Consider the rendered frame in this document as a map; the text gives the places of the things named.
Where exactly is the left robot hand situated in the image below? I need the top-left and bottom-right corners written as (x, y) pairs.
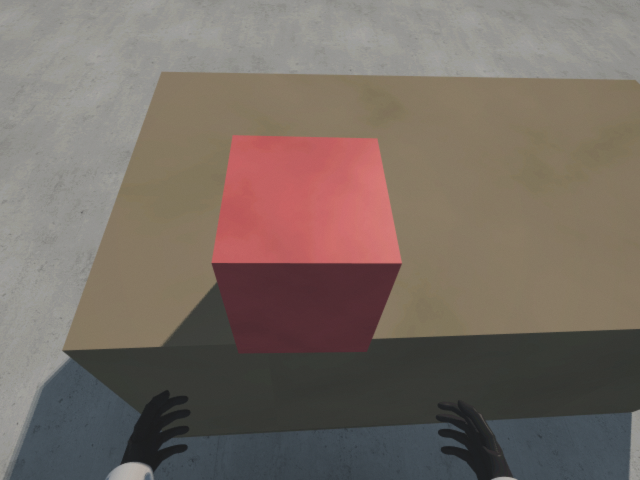
top-left (120, 390), bottom-right (190, 473)

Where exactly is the right robot hand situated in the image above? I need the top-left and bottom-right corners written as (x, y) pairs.
top-left (436, 400), bottom-right (513, 480)

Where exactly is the pedestal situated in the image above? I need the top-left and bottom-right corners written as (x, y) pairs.
top-left (62, 72), bottom-right (640, 438)

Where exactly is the carton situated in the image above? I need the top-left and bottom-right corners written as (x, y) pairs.
top-left (212, 135), bottom-right (402, 353)

